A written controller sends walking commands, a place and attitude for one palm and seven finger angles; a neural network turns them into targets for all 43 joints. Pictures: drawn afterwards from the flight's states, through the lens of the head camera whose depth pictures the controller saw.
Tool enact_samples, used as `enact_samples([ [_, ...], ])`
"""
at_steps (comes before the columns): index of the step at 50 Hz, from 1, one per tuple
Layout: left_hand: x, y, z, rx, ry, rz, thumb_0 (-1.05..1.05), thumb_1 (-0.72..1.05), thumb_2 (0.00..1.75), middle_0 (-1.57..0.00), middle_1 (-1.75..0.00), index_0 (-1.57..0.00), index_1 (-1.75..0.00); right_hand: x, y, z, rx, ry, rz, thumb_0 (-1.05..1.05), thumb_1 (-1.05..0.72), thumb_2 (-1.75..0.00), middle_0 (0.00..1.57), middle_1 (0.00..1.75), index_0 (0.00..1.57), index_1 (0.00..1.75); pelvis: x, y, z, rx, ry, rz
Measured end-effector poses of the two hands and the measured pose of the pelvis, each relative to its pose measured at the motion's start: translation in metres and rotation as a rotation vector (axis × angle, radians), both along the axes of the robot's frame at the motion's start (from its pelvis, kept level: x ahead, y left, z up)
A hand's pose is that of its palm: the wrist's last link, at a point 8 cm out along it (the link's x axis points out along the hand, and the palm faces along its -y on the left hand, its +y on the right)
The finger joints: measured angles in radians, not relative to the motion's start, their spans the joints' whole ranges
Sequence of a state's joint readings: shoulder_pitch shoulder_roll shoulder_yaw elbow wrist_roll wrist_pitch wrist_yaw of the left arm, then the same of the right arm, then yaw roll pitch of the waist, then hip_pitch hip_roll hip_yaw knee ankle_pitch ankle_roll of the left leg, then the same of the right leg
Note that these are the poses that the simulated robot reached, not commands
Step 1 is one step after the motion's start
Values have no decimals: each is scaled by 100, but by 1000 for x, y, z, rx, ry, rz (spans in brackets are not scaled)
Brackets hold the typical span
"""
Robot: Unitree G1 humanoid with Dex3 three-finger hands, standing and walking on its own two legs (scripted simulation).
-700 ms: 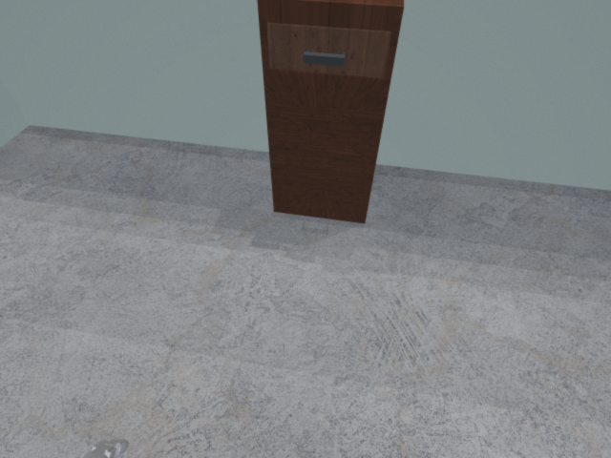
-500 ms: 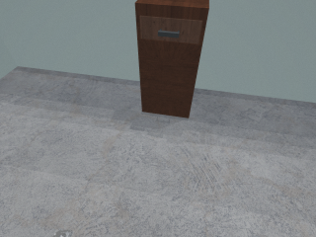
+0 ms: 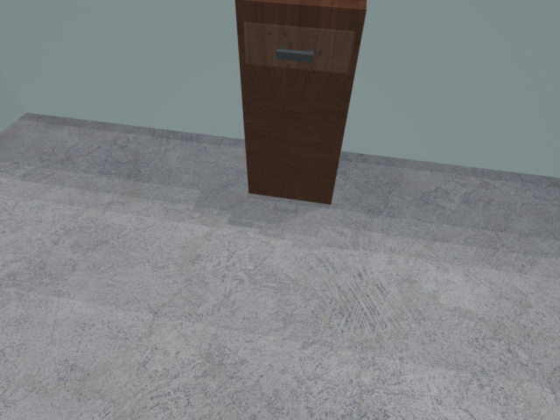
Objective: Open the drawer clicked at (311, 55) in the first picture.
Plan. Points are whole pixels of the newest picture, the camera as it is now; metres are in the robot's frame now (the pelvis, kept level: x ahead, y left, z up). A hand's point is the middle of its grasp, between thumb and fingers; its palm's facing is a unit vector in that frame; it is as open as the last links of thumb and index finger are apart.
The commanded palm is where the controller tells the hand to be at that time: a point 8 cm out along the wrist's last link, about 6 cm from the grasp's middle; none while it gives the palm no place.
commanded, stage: stand and wait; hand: left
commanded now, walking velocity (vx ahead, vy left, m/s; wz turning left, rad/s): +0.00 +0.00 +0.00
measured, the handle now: (295, 52) +1.27 +0.02 -0.01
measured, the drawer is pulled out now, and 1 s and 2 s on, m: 0.00 0.00 0.00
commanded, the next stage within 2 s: look at it before walking up in 0.12 s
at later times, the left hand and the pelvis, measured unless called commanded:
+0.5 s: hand out of the picture +0.06 +0.25 -0.16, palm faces -0.03 -0.94 -0.33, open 7.4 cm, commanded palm none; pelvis +0.00 +0.00 +0.00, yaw +0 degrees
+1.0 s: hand out of the picture +0.07 +0.23 -0.16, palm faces -0.04 -0.96 -0.29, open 7.4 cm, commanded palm none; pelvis +0.02 +0.00 +0.00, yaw -2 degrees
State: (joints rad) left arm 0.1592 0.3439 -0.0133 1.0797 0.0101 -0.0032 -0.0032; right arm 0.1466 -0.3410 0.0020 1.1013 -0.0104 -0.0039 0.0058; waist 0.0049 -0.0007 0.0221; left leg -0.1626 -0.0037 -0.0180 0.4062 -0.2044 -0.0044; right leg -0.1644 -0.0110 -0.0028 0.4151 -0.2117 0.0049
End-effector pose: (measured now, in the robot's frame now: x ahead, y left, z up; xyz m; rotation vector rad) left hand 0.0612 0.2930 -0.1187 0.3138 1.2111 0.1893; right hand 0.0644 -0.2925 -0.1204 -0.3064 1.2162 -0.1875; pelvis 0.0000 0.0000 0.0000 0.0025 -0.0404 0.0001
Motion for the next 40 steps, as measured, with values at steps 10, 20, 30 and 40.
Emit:
enact_samples([
  [10, 3, -2, 2, -4, -18, -7, 0, 90, 90, -20, -30, -20, -30, -2, 2, 0, 7, -8, -2, 0, -90, -90, 21, 30, 20, 30, -3, 0, 1, 0, -2, -1],
  [20, -1, -4, 1, -8, -9, -7, 0, 90, 90, -20, -30, -20, -30, -2, 2, 1, 8, -9, -1, 0, -90, -90, 21, 30, 20, 30, -4, 0, 1, 1, 0, -3],
  [30, -6, -3, -1, -8, 23, -3, 0, 90, 90, -20, -30, -20, -30, -2, 1, 0, 6, 8, -6, 0, -90, -90, 21, 30, 20, 30, -2, 0, 2, 0, 6, -6],
  [40, 0, -3, 0, -6, 18, -5, 0, 90, 90, -20, -30, -20, -30, 4, 2, 1, 5, 3, -5, 0, -90, -90, 21, 30, 20, 30, 3, 0, 2, 0, 6, -7],
])
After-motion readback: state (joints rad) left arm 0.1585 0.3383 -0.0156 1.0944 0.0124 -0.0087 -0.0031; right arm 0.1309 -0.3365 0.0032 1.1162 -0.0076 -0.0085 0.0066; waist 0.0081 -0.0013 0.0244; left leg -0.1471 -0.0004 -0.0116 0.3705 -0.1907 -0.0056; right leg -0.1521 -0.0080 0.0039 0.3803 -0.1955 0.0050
